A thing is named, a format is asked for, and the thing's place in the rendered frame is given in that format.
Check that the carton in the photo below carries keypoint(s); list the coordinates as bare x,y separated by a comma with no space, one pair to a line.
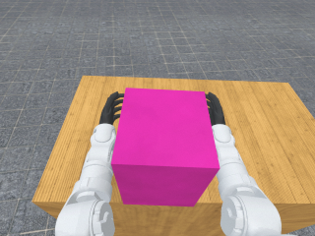
165,152

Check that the pedestal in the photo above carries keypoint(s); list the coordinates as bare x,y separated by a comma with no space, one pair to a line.
274,134

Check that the right robot hand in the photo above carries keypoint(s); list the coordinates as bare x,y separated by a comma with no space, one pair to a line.
215,110

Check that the robot right upper arm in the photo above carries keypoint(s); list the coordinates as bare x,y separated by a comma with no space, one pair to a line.
250,216

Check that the right robot forearm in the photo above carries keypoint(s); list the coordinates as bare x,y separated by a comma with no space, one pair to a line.
233,176

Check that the left robot forearm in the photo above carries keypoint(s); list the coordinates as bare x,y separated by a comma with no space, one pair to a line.
97,172

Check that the robot left upper arm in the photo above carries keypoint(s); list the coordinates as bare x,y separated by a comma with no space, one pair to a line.
89,218

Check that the left robot hand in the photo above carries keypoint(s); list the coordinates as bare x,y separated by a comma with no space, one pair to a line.
107,114

